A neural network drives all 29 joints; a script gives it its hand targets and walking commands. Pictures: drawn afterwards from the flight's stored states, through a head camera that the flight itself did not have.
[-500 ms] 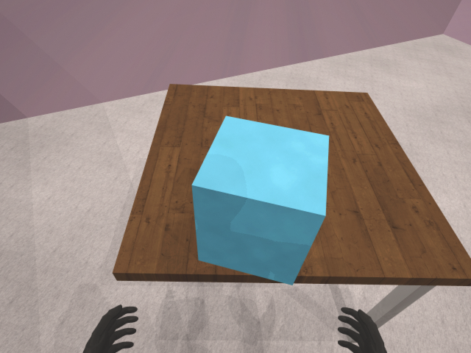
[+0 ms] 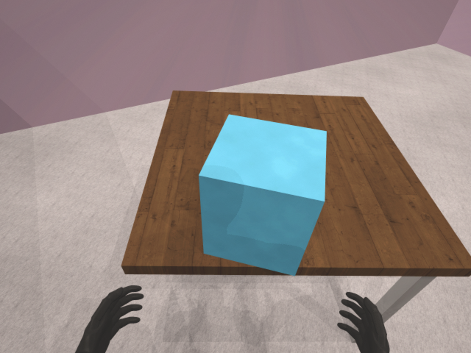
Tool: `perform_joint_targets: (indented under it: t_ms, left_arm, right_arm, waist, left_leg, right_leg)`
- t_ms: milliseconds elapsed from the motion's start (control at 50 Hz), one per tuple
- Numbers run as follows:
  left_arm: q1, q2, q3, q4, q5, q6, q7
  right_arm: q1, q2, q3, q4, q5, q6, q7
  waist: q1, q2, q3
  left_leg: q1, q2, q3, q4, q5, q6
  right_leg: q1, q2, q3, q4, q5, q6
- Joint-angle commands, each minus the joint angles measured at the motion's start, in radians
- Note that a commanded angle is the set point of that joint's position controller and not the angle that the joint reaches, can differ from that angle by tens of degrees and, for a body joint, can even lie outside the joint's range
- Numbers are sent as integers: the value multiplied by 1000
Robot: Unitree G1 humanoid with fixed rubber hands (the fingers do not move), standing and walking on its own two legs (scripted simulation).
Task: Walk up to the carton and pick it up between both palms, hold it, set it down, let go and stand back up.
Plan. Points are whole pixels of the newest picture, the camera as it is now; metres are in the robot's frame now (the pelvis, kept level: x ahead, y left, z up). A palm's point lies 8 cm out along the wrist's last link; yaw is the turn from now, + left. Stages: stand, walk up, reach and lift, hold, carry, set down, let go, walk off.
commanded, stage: reach and lift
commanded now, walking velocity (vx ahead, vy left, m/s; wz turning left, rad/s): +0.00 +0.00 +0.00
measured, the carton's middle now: (262, 195) +0.45 -0.03 +0.01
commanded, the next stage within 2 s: none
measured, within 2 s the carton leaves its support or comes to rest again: neither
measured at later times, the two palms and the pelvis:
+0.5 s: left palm (108, 283) +0.24 +0.23 +0.02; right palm (375, 299) +0.23 -0.20 +0.02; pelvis +0.01 -0.02 +0.00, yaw +1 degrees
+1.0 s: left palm (122, 218) +0.32 +0.22 +0.08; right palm (387, 256) +0.27 -0.21 +0.08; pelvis +0.01 -0.02 +0.01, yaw +0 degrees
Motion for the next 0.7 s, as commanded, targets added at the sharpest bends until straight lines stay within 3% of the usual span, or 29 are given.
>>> perform_joint_targets:
  t_ms: [0, 120, 180, 320, 520, 680]
  left_arm:
    - [-198, 173, 55, -184, -35, -74, 12]
    - [-272, 202, 55, -183, -57, -35, 14]
    - [-306, 215, 60, -225, -71, 24, 12]
    - [-319, 221, 116, -322, -64, 152, 1]
    - [-369, 223, 189, -431, -33, 247, -20]
    - [-452, 239, 229, -480, -28, 315, -19]
  right_arm:
    - [-174, -52, -28, -232, -6, -32, -15]
    - [-236, -48, -23, -255, -2, 44, -43]
    - [-263, -58, -21, -311, 1, 101, -61]
    - [-243, -45, -4, -451, 3, 233, -95]
    - [-235, -55, 14, -593, 22, 315, -124]
    - [-292, -94, 18, -669, 45, 340, -130]
  waist:
    - [-13, 137, -71]
    - [-29, 147, -78]
    - [-39, 132, -98]
    - [-28, 97, -114]
    - [-32, 103, -208]
    - [-39, 84, -319]
  left_leg:
    - [-352, 104, -144, -190, 18, -68]
    - [-392, 114, -160, -196, -38, -55]
    - [-354, 110, -156, -190, 1, -59]
    - [-255, 88, -126, -168, 168, -70]
    - [-159, 63, -101, -134, 349, -87]
    - [-138, 49, -89, -126, 424, -84]
  right_leg:
    - [196, -32, 127, 30, -4, -63]
    - [216, -37, 128, 48, -10, -59]
    - [203, -40, 127, 33, 5, -58]
    - [175, -52, 131, -20, 68, -57]
    - [191, -66, 135, -34, 266, -40]
    - [237, -67, 132, -10, 442, -11]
